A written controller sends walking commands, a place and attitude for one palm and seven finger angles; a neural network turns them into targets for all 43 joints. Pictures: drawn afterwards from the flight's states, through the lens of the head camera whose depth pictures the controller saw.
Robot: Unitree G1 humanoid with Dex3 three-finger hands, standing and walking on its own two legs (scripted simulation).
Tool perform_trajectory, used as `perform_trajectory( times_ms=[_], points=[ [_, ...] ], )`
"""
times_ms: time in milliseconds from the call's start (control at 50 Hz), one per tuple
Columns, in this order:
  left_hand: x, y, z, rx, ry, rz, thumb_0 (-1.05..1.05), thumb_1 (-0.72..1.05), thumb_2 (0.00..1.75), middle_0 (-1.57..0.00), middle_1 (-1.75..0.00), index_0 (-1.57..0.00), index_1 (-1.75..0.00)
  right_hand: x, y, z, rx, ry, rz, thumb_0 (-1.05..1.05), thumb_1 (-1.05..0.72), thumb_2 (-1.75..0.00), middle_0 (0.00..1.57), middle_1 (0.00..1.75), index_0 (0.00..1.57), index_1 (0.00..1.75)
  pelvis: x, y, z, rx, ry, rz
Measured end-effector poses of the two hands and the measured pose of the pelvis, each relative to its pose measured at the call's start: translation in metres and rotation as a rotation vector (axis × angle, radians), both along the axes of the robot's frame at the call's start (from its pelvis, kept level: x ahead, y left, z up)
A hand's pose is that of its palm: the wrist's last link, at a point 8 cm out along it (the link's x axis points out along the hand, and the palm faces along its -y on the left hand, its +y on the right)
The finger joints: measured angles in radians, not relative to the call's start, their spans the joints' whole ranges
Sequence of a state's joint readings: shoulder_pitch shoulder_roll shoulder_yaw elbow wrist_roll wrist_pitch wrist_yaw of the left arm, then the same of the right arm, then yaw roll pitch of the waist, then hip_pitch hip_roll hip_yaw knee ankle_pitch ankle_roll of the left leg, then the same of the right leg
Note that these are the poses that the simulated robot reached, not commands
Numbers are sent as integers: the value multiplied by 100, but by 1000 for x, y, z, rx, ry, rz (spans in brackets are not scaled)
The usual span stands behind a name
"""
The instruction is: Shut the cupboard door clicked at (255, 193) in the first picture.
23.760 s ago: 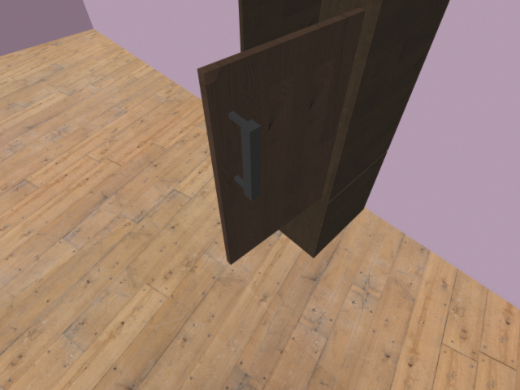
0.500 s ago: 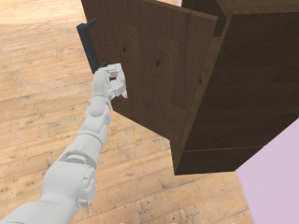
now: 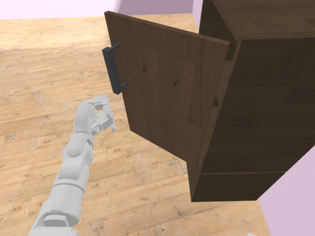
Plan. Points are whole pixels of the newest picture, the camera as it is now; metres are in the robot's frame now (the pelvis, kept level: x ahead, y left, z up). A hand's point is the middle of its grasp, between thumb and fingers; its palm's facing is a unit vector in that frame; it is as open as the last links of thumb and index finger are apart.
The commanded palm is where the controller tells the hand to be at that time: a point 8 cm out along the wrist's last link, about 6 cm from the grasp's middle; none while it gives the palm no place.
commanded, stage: draw the hand back to the body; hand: left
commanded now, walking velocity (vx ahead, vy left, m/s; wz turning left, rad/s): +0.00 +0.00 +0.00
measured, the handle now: (117, 69) +0.64 +0.16 +0.09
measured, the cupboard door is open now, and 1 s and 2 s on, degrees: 55 55 55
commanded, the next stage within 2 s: step back with the hand held close in 1.16 s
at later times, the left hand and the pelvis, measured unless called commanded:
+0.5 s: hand (44, 153) +0.26 +0.23 +0.15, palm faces +0.28 -0.92 -0.29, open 4.0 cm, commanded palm +0.21 +0.28 +0.17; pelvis +0.01 +0.02 +0.02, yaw +1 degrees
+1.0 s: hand out of the picture +0.18 +0.30 +0.17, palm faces +0.49 -0.78 -0.39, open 7.2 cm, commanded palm +0.14 +0.33 +0.19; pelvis +0.01 +0.03 +0.02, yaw +2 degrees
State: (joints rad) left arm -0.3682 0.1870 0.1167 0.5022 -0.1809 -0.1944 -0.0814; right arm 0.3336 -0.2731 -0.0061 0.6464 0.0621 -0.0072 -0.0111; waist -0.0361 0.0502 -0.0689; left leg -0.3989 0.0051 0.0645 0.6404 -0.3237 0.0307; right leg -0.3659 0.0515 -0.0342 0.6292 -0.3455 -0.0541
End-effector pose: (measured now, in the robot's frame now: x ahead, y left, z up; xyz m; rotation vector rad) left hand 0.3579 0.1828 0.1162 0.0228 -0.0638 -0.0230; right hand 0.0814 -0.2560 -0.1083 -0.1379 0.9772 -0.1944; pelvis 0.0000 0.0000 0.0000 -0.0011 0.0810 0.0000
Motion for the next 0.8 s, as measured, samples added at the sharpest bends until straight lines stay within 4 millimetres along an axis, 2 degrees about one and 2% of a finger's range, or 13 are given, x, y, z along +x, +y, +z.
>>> perform_trajectory(
  times_ms=[100, 180, 240, 320, 420, 520, 660, 800],
  points=[
    [-26, 18, 11, -3, 0, -7, 1, 90, 90, -127, -147, -127, -147, 49, 9, 21, -9, -156, 42, 2, -91, -90, 20, 30, 20, 30, 0, 5, 4, 1, -35, 3],
    [-53, 30, 21, 111, -16, 50, 1, 90, 90, -121, -141, -121, -140, 84, 25, 41, -11, -248, 80, 1, -91, -90, 20, 30, 20, 30, 0, 8, 10, 2, -71, 4],
    [-73, 41, 24, 155, -16, 101, 1, 90, 90, -115, -134, -115, -134, 104, 39, 51, -6, -282, 117, 1, -91, -90, 20, 30, 20, 30, 1, 11, 13, 0, -93, 9],
    [-95, 59, 25, 189, -1, 174, 1, 90, 90, -106, -123, -106, -123, 119, 58, 58, 3, -291, 168, 1, -91, -90, 20, 30, 20, 30, 4, 15, 17, -2, -116, 17],
    [-120, 80, 37, 235, -10, 254, 1, 90, 90, -93, -109, -93, -109, 124, 76, 55, 24, -279, 210, 1, -91, -90, 20, 30, 20, 30, 8, 20, 19, -4, -135, 23],
    [-141, 99, 49, 283, -28, 316, 1, 90, 90, -79, -94, -79, -94, 118, 84, 46, 40, -239, 217, 1, -91, -90, 20, 30, 20, 30, 12, 25, 20, -5, -142, 24],
    [-171, 125, 61, 358, -26, 404, 1, 90, 90, -60, -74, -60, -73, 105, 78, 37, 35, -196, 191, 1, -91, -90, 20, 30, 20, 30, 16, 28, 20, -8, -143, 23],
    [-206, 148, 74, 440, -31, 493, 1, 89, 90, -41, -53, -41, -52, 100, 65, 38, 7, -202, 168, 2, -91, -90, 20, 30, 20, 30, 15, 28, 20, -10, -143, 24]
  ],
)
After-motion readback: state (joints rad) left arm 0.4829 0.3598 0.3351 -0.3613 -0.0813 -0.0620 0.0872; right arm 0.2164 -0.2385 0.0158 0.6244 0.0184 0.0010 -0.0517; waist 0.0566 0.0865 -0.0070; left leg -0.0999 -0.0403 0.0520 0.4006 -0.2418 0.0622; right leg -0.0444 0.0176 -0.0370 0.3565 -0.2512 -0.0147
